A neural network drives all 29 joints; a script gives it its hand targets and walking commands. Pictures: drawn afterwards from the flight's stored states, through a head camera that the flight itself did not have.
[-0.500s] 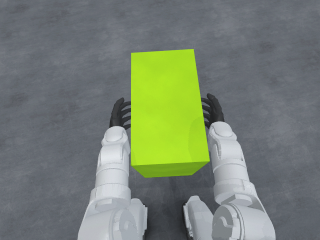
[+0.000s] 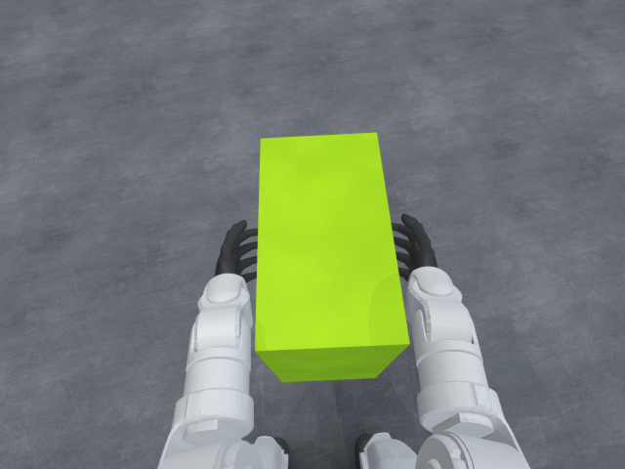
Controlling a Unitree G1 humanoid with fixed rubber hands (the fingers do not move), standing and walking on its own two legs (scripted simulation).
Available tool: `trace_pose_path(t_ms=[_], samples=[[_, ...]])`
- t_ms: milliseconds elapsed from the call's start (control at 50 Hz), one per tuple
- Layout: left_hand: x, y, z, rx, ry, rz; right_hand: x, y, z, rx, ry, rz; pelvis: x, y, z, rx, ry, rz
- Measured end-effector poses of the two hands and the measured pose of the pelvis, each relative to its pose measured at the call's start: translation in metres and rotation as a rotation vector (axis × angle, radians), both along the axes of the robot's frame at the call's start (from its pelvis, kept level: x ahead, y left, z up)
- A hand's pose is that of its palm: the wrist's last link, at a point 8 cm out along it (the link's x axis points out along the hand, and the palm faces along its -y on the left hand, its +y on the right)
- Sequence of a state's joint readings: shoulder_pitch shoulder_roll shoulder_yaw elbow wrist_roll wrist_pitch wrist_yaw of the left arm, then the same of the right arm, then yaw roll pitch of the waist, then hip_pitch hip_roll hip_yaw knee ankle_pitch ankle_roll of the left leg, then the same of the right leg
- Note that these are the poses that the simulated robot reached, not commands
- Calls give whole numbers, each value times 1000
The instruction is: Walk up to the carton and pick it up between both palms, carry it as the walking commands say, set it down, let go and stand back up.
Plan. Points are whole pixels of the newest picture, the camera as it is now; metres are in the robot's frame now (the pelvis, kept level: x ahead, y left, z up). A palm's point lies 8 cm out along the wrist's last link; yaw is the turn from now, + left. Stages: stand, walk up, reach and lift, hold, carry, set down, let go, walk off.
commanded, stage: reach and lift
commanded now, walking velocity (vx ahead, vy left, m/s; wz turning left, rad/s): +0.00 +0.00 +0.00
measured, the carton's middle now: (324, 271) +0.39 -0.01 -0.08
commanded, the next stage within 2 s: hold in 1.74 s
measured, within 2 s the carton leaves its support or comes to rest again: neither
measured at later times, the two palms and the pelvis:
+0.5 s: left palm (224, 266) +0.34 +0.11 +0.05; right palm (442, 261) +0.33 -0.14 +0.06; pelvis +0.01 +0.00 +0.02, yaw +0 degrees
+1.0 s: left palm (213, 269) +0.32 +0.12 +0.08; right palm (444, 261) +0.32 -0.13 +0.08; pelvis +0.01 +0.00 +0.02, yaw +0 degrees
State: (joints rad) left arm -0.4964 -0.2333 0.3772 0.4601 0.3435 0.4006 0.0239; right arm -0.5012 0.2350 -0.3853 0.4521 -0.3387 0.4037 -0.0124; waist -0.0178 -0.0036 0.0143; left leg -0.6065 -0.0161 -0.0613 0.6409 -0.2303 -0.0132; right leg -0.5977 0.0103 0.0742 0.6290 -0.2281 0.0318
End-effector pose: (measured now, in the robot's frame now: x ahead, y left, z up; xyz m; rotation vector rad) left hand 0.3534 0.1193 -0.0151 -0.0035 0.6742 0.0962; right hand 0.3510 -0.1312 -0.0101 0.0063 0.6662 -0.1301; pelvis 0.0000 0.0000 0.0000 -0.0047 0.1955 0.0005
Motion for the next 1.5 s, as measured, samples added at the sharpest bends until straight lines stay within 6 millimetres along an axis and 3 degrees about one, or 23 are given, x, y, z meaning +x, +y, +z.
trace_pose_path(t_ms=[340, 680, 1500], samples=[[-10, -4, 46, 32, -3, -27, -13, -4, 44, -25, -3, 13, 6, -1, 17, 2, -158, -2], [-22, -4, 86, 28, -21, -15, -22, -3, 85, -18, -21, 9, 8, -5, 21, 3, -316, -6], [-33, 3, 91, 31, 6, 5, -30, 3, 89, -34, 5, 36, 10, -3, 21, 4, -374, -5]])
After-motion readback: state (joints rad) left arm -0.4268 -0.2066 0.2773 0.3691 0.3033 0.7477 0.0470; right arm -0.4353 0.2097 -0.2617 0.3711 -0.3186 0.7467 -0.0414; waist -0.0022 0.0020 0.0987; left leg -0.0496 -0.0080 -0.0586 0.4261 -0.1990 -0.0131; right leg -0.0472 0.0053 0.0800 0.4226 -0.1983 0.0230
